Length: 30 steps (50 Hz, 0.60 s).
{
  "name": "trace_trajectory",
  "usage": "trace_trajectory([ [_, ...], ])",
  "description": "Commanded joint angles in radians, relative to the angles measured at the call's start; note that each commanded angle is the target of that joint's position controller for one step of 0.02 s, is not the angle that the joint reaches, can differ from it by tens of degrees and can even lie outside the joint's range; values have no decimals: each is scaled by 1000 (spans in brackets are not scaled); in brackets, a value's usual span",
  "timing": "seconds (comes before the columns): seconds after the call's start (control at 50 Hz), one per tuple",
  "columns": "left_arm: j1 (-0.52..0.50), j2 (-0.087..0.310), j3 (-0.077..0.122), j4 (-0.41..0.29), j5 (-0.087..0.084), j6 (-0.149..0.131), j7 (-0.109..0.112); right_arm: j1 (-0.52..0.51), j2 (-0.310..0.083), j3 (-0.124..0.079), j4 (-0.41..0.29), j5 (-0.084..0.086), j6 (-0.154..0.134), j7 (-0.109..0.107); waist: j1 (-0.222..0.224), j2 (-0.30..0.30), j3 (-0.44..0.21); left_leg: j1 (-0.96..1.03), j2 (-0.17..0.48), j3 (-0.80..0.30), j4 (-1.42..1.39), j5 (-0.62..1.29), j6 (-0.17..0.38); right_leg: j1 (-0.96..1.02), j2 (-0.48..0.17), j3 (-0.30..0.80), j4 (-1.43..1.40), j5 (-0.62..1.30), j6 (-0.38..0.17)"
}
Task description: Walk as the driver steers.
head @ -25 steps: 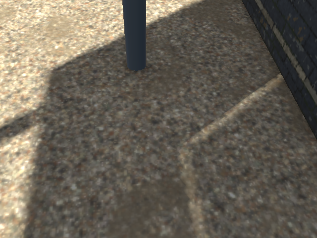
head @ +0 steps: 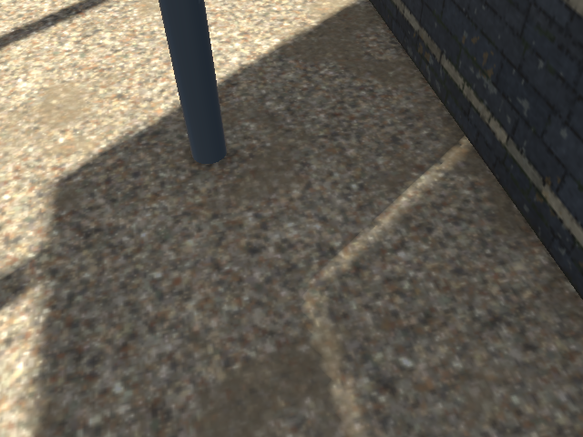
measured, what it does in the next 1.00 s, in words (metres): stands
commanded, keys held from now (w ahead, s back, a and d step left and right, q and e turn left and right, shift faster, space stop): no key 0.86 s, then w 0.14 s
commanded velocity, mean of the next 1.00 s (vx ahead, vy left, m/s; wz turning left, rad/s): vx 0.02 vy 0.00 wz -0.02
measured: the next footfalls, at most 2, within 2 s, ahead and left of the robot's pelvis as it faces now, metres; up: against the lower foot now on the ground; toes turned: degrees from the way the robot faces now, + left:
right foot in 1.58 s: +0.42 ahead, -0.01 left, +0.00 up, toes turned -2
left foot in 1.96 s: +0.38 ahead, +0.18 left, +0.00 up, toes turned +1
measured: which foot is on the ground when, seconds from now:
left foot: down 0.00-1.00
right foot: down 0.00-1.00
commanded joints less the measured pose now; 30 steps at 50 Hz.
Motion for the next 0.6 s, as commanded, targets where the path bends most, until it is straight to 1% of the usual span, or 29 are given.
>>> trace_trajectory([
  [0.02,11,132,24,-5,-5,-21,10,11,-106,-25,-8,1,-17,-2,10,-100,-4,57,82,-89,-49,120,16,-62,-136,131,-118,146,-28],
  [0.08,15,124,20,28,-5,-22,11,14,-96,-22,39,1,-16,-6,13,-60,9,53,84,-91,-63,109,9,-62,-134,127,-120,131,-34],
  [0.2,20,118,15,94,-6,-27,14,18,-85,-17,118,1,-14,-11,12,-29,12,68,92,-95,-70,114,8,-69,-128,120,-129,126,-38],
  [0.38,55,93,3,176,-7,-29,19,29,-69,-7,206,2,-12,-19,12,-27,9,73,100,-96,-65,118,13,-69,-120,105,-126,151,-38],
  [0.6,108,60,-7,239,-6,-29,25,46,-38,4,268,3,-11,-26,16,-26,22,59,101,-95,-58,118,16,-69,-115,93,-113,168,-35],
])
